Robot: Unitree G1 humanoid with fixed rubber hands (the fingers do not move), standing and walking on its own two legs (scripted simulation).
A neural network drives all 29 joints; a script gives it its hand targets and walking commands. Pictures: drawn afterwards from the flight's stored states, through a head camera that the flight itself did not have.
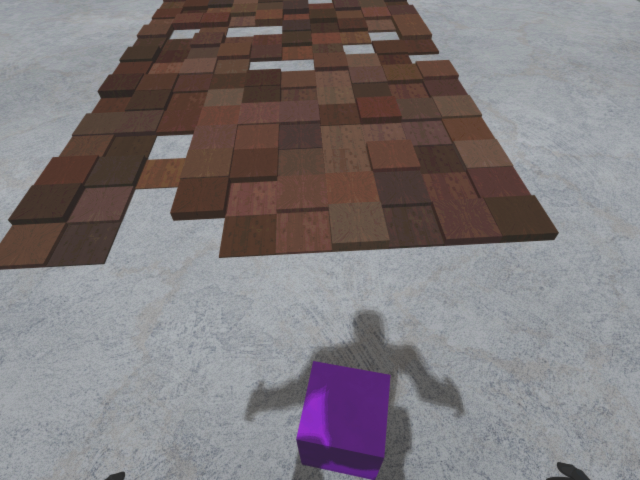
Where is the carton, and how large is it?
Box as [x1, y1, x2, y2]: [296, 361, 389, 479]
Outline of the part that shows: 313,361 296,438 302,464 374,479 384,454 389,375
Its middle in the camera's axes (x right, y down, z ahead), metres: +0.07 +0.51 +1.07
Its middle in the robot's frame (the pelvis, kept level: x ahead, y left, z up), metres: +0.40 -0.03 -0.66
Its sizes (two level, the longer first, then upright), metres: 0.210 0.200 0.250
